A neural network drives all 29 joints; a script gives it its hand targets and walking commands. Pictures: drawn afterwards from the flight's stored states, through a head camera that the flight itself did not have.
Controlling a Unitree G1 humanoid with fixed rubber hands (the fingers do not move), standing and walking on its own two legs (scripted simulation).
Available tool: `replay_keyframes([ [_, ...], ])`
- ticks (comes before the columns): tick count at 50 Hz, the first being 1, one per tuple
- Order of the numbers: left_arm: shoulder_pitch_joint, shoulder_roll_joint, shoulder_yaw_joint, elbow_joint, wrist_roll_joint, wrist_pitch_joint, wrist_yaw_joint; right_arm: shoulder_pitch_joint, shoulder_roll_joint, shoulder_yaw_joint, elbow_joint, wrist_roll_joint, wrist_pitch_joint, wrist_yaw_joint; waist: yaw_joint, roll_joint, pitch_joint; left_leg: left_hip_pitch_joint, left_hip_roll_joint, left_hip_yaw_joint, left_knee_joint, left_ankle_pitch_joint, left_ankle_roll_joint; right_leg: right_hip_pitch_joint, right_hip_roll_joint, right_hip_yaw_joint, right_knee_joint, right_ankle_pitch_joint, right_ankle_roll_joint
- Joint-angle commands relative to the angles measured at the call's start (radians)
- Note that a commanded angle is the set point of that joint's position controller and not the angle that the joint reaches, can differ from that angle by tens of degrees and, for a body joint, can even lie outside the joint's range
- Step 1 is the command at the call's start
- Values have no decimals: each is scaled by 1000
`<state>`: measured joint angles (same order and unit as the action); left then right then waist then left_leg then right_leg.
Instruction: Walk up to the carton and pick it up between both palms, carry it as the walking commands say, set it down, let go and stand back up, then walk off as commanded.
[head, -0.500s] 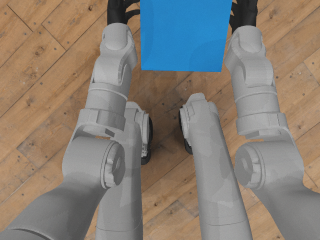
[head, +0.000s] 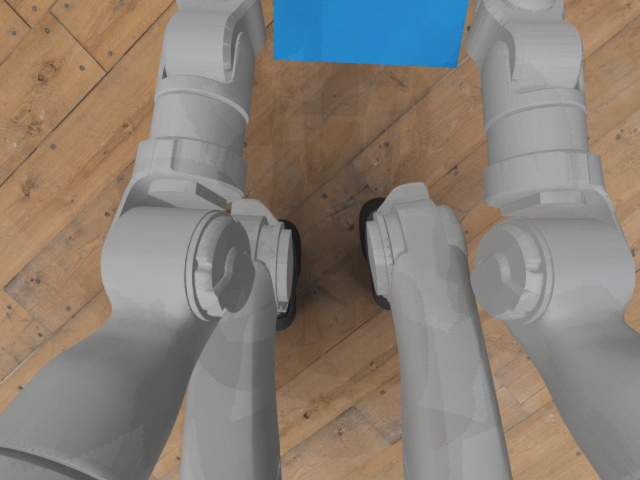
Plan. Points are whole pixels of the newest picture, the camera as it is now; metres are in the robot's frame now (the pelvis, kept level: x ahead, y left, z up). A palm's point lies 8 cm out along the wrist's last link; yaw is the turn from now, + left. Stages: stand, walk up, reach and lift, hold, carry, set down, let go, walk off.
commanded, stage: set down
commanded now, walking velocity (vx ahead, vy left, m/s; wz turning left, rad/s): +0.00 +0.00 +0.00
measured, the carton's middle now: out of the picture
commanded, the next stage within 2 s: none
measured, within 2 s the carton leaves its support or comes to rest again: rests again in 1.32 s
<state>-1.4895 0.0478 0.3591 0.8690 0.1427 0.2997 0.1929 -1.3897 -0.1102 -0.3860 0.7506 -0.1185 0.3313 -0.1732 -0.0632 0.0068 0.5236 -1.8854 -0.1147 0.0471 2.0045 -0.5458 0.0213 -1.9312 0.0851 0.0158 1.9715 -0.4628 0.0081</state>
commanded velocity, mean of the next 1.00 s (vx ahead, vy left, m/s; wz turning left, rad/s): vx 0.00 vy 0.00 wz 0.00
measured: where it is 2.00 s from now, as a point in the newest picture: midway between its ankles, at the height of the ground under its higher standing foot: (332, 283)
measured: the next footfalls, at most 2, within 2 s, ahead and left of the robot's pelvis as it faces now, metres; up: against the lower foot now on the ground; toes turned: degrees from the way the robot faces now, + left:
none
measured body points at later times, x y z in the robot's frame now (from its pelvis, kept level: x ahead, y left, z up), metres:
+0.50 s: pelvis +0.03 +0.00 -0.05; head +0.39 -0.03 +0.20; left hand +0.59 +0.06 -0.21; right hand +0.57 -0.17 -0.22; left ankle +0.14 +0.09 -0.40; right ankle +0.16 -0.11 -0.40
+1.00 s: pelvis +0.03 +0.00 -0.08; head +0.39 -0.02 +0.18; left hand +0.60 +0.05 -0.23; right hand +0.58 -0.18 -0.23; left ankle +0.14 +0.09 -0.40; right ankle +0.16 -0.11 -0.40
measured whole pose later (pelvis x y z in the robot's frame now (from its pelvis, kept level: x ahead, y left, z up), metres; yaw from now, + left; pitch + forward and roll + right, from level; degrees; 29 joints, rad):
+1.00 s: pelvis +0.03 +0.00 -0.08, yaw +0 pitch +27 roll +0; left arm -1.54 0.12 0.24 1.00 0.03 0.25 0.20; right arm -1.47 -0.21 -0.24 0.95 0.04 0.28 -0.19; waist -0.07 0.00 0.52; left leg -2.09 -0.12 0.05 2.28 -0.66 0.02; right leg -2.15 0.08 -0.02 2.24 -0.56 -0.01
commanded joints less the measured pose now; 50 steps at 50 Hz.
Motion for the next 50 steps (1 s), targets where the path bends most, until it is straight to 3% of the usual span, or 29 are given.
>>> replay_keyframes([
  [1,-780,-961,-478,-186,-133,-23,-243,-875,1067,527,-198,185,-29,246,0,-36,-2031,528,-73,-18,-163,176,15,766,78,-47,-132,205,24],
  [6,-746,-996,-584,-225,-233,-12,-238,-934,1004,607,-329,237,-49,200,-36,-24,-2166,513,-88,-18,-105,305,2,918,68,-31,-82,399,13],
  [7,-734,-1013,-603,-229,-232,-21,-230,-861,1017,594,-256,241,-50,207,-37,7,-2175,574,-89,-26,-95,311,-9,832,70,-46,-65,370,11],
  [8,-742,-966,-596,-223,-242,-24,-222,-910,999,633,-291,265,-52,198,-2,-20,-2178,542,-84,-23,-85,313,2,888,62,-24,-69,389,10],
  [9,-790,-972,-661,-359,-283,-36,-210,-915,1022,659,-384,305,-59,191,-22,10,-2318,600,-86,-28,-48,385,0,941,66,-9,-37,478,8],
  [11,-847,-896,-662,-381,-282,-55,-190,-878,1039,620,-314,315,-64,169,-25,16,-2263,591,-81,-20,-54,385,-4,912,75,-25,-36,479,11],
  [13,-783,-857,-606,-323,-270,-78,-174,-836,1045,626,-251,322,-73,168,48,-2,-2128,533,-84,-20,-47,389,11,859,81,-4,-12,468,9],
  [16,-761,-840,-558,-209,-245,-91,-190,-783,968,560,-113,261,-83,179,0,-17,-1885,420,-74,-30,-38,290,4,739,71,-12,-18,371,12],
  [18,-742,-848,-534,-146,-228,-93,-206,-835,916,546,-114,272,-103,187,35,16,-1810,358,-74,-11,-14,259,3,718,72,-5,1,341,3],
  [20,-792,-847,-533,-155,-244,-106,-212,-805,941,512,-93,248,-111,188,-12,-5,-1816,348,-72,-31,-12,266,2,749,77,-18,14,376,2],
  [21,-773,-835,-509,-137,-222,-109,-212,-796,965,530,-57,259,-107,195,27,-37,-1829,353,-76,-6,16,255,7,784,70,4,14,372,5],
  [22,-741,-854,-511,-82,-231,-104,-219,-764,922,492,-19,222,-111,197,-29,-31,-1720,330,-71,-32,3,239,0,680,74,-24,34,333,1],
  [23,-750,-867,-482,-81,-234,-104,-224,-875,896,519,-132,246,-129,196,-4,-22,-1761,364,-70,-32,19,257,8,673,77,-30,39,320,1],
  [25,-748,-896,-514,-131,-259,-109,-229,-840,933,517,-125,263,-130,201,-31,-10,-1818,370,-75,-31,36,304,8,724,78,-26,56,395,-5],
  [26,-731,-882,-491,-69,-241,-106,-227,-844,947,507,-114,258,-129,205,6,-17,-1805,360,-76,-27,22,306,7,737,78,-20,60,404,-6],
  [30,-736,-892,-536,-149,-249,-114,-214,-835,993,564,-149,310,-125,217,20,-19,-1888,417,-81,-26,56,396,9,719,82,-28,97,466,-2],
  [31,-768,-871,-536,-145,-250,-116,-219,-775,965,533,-59,295,-119,218,-6,13,-1860,439,-76,-35,51,365,-2,684,77,-39,94,428,-6],
  [33,-785,-897,-548,-162,-268,-115,-220,-864,995,564,-149,307,-119,228,18,-13,-1857,461,-79,-33,67,388,11,651,78,-29,100,410,-7],
  [35,-671,-942,-484,-47,-249,-103,-227,-873,964,538,-141,288,-130,235,-17,-29,-1758,422,-77,-45,59,356,18,609,75,-42,91,381,-1],
  [36,-691,-932,-495,-62,-243,-106,-230,-851,967,534,-96,294,-129,236,1,-25,-1713,381,-74,-47,45,324,16,579,75,-46,97,358,-5],
  [37,-721,-926,-511,-111,-247,-112,-227,-834,951,512,-88,274,-129,238,-28,-28,-1721,400,-75,-46,63,328,8,559,72,-52,98,354,-5],
  [38,-714,-905,-497,-74,-227,-112,-228,-805,973,506,-69,277,-127,241,13,13,-1670,374,-77,-35,55,331,13,556,84,-36,92,355,-5],
  [40,-734,-924,-491,-86,-236,-104,-242,-829,968,490,-58,268,-118,257,-16,-12,-1624,358,-71,-57,45,291,15,508,80,-47,101,322,-6],
  [41,-689,-914,-462,-32,-209,-102,-237,-855,974,502,-53,277,-119,260,16,-28,-1615,366,-68,-53,45,273,22,504,72,-50,104,297,-4],
  [43,-677,-926,-451,-10,-211,-99,-247,-883,955,499,-105,272,-129,261,-3,-37,-1611,316,-72,-45,58,283,21,557,72,-49,102,329,-3],
  [44,-684,-938,-448,0,-196,-99,-258,-812,969,467,-10,247,-117,265,-15,-8,-1581,308,-73,-47,58,239,17,519,73,-51,104,290,-10],
  [47,-707,-911,-459,-20,-189,-101,-258,-787,983,457,-4,248,-118,278,3,14,-1576,330,-70,-38,65,254,11,466,81,-43,98,275,-2],
  [48,-722,-932,-496,-63,-207,-103,-255,-854,952,485,-96,282,-132,274,-3,70,-1615,337,-69,-43,69,290,8,493,78,-32,102,331,-16],
  [50,-660,-942,-457,15,-202,-101,-265,-815,962,477,-34,244,-128,276,-24,3,-1547,273,-67,-35,83,263,12,503,71,-37,102,320,-8],
])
